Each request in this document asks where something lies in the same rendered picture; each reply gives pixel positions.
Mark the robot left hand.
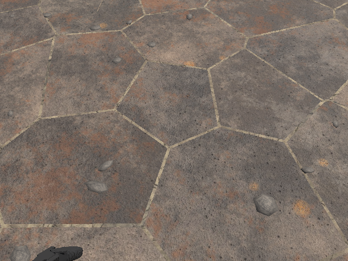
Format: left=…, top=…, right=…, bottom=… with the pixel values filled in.
left=32, top=246, right=83, bottom=261

